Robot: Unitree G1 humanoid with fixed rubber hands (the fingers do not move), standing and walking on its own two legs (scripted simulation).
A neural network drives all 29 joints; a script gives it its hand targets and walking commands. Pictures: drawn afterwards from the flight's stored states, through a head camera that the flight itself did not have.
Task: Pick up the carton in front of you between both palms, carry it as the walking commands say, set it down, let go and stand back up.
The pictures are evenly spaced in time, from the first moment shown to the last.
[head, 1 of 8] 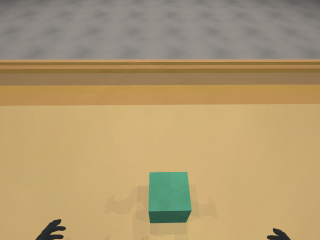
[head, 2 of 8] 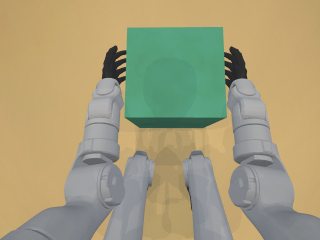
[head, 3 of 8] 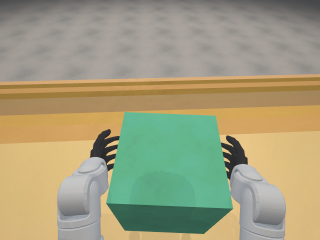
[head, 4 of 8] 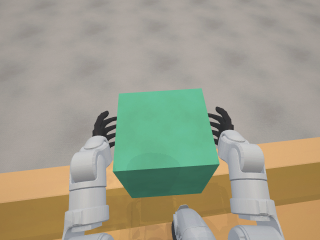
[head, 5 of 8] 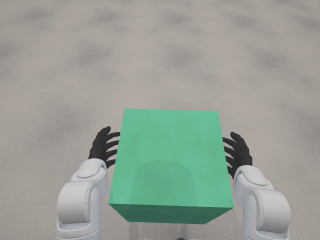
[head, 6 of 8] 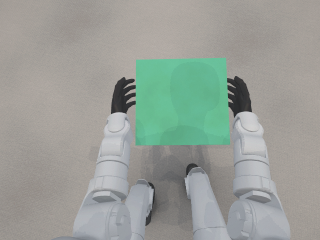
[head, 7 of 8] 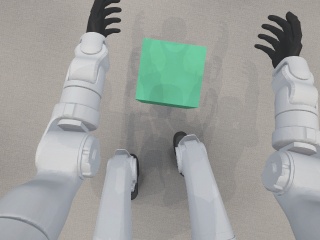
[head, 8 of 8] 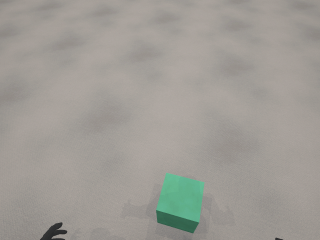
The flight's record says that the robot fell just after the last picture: no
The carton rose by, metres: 0.68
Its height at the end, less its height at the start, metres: -1.16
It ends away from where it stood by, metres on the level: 5.17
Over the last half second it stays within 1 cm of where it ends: yes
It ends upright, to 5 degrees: yes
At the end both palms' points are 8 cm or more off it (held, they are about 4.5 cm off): yes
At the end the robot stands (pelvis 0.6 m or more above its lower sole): yes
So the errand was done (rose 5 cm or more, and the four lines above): yes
